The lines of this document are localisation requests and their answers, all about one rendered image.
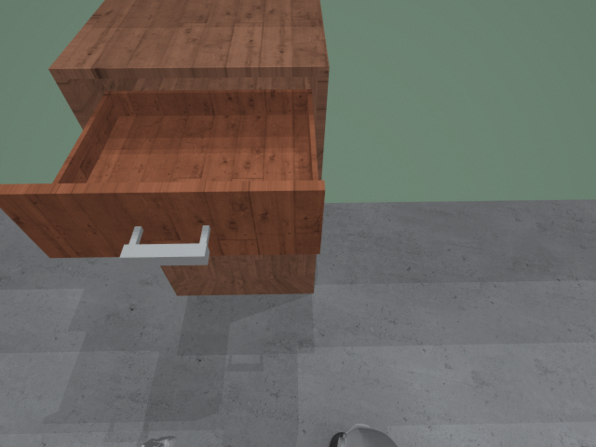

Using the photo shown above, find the handle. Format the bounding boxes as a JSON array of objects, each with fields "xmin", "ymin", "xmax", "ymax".
[{"xmin": 119, "ymin": 225, "xmax": 210, "ymax": 266}]

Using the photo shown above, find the robot right shin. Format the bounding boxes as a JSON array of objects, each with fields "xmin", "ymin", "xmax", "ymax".
[{"xmin": 346, "ymin": 424, "xmax": 370, "ymax": 434}]

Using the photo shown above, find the cabinet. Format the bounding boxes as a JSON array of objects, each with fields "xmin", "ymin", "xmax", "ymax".
[{"xmin": 48, "ymin": 0, "xmax": 330, "ymax": 296}]

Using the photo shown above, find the drawer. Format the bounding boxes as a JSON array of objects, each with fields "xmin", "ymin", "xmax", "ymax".
[{"xmin": 0, "ymin": 89, "xmax": 325, "ymax": 258}]

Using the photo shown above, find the right robot thigh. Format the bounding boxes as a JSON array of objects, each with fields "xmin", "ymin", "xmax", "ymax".
[{"xmin": 337, "ymin": 427, "xmax": 398, "ymax": 447}]

